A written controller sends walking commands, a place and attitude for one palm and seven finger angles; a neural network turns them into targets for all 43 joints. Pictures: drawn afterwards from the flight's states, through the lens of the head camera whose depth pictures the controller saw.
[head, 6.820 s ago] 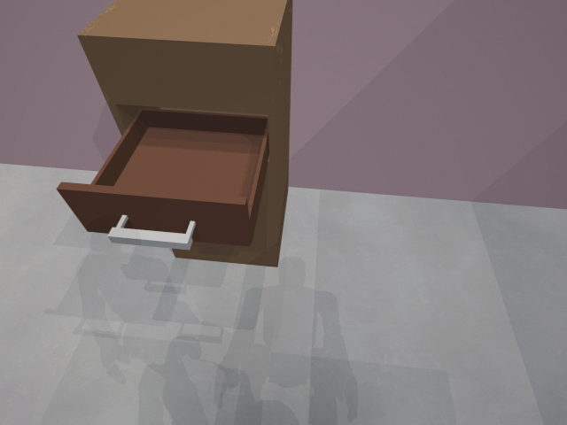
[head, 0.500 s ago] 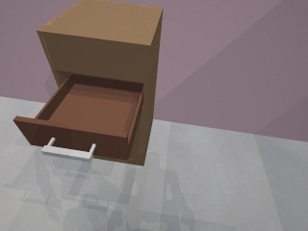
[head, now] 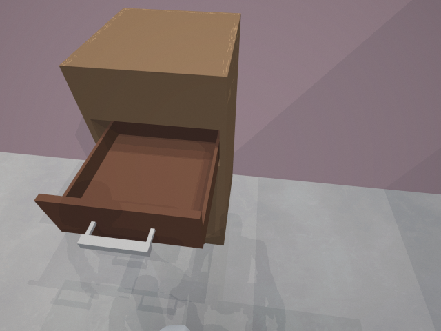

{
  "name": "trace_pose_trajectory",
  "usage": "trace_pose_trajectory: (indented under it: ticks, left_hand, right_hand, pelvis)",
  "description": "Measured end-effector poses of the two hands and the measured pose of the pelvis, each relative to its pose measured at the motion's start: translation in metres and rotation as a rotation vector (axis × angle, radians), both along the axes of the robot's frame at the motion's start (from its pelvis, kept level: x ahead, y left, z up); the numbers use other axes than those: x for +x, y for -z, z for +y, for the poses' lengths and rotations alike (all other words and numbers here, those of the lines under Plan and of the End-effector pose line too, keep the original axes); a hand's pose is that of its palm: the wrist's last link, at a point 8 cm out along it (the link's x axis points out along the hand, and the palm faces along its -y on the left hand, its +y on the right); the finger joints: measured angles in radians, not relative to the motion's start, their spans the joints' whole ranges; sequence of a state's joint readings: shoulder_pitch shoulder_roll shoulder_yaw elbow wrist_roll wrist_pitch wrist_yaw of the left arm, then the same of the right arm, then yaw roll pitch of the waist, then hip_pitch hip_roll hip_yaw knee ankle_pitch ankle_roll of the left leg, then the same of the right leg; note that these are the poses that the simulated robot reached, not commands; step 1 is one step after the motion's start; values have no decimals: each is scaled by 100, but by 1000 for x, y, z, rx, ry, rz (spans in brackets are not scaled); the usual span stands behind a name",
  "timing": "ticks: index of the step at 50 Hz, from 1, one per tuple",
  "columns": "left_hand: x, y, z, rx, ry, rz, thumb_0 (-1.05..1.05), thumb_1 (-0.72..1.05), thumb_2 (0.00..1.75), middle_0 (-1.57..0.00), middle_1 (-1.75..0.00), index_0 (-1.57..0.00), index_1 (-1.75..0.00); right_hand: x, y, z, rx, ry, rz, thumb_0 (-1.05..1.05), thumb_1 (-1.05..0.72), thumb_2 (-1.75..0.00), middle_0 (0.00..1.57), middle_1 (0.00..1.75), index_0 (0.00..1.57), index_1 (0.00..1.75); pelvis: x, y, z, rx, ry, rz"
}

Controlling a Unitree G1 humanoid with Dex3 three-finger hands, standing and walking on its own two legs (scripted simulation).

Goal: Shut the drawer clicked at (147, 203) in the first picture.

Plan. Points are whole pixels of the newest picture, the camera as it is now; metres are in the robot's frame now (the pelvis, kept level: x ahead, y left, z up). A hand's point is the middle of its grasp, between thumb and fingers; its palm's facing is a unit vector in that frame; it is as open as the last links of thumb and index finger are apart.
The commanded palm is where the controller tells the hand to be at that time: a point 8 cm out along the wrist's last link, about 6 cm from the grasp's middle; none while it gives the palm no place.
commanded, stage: shuffle to correct the standing spot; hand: left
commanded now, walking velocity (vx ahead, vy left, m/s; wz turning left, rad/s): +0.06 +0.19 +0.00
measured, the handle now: (118, 237) +0.33 +0.27 -0.11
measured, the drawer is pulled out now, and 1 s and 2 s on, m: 0.30 0.30 0.30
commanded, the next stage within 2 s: come to a stop and stand still in 0.06 s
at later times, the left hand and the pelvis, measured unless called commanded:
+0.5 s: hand out of the picture +0.07 +0.25 -0.18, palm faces +0.02 -0.98 -0.22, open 7.3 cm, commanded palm none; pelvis +0.04 +0.07 -0.01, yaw -1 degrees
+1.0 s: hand out of the picture +0.05 +0.26 -0.18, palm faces +0.00 -0.98 -0.20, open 7.4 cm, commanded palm none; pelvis +0.03 +0.09 -0.01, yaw +0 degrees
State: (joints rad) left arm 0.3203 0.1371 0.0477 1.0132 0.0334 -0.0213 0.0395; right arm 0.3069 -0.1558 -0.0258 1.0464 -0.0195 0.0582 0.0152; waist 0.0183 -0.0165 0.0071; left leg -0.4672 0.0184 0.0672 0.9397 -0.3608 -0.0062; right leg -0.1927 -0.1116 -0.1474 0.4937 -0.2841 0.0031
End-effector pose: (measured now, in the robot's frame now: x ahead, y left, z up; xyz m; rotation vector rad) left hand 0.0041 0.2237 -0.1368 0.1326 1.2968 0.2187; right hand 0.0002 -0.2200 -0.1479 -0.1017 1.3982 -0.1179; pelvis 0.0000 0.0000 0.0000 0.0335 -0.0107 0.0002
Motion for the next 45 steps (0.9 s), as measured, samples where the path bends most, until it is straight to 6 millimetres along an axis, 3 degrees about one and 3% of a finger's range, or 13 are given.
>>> trace_pose_trajectory:
  ticks: [5, 8, 11, 14, 19, 25, 37, 45]
  left_hand:
    - [-10, 9, 27, -40, -12, 69, 1, 91, 90, -20, -30, -20, -30]
    - [-9, 26, 53, -50, -21, 102, 1, 91, 90, -20, -30, -20, -30]
    - [2, 33, 78, -20, -6, 122, 1, 91, 90, -20, -30, -20, -30]
    - [24, 27, 91, 7, 11, 76, 1, 91, 90, -20, -30, -20, -30]
    - [52, 16, 87, 19, 41, -12, 1, 91, 90, -19, -29, -19, -30]
    - [59, 7, 75, -3, 65, -1, 1, 94, 90, -20, -30, -20, -30]
    - [40, 11, 66, -47, 60, 92, 1, 93, 90, -20, -30, -20, -30]
    - [29, 10, 74, -27, 89, 93, 1, 92, 90, -20, -30, -20, -30]
  right_hand:
    - [38, -13, 6, -64, -20, -72, 1, -91, -90, 20, 30, 20, 30]
    - [57, -6, 16, -113, -35, -129, 1, -91, -90, 20, 30, 20, 30]
    - [64, -4, 31, -124, -25, -141, 0, -91, -90, 20, 30, 20, 30]
    - [66, -3, 48, -101, -30, -134, 0, -91, -90, 20, 30, 20, 30]
    - [69, 9, 67, -47, -12, -133, 0, -93, -90, 20, 30, 20, 30]
    - [63, 6, 68, -37, 29, -101, 1, -96, -90, 20, 30, 20, 30]
    - [28, -1, 78, -32, 43, 22, 0, -92, -90, 20, 30, 20, 30]
    - [30, 7, 85, -23, 56, -43, 1, -91, -90, 20, 30, 20, 30]
  pelvis:
    - [10, 1, 27, 15, 3, 6]
    - [19, 17, 51, -18, 6, 13]
    - [21, 22, 61, 3, 9, 18]
    - [23, 17, 65, 9, 5, 23]
    - [31, 16, 68, 23, 11, 16]
    - [43, 7, 71, -14, 11, 1]
    - [41, 1, 71, -23, 24, 4]
    - [33, 6, 85, -39, 15, -18]
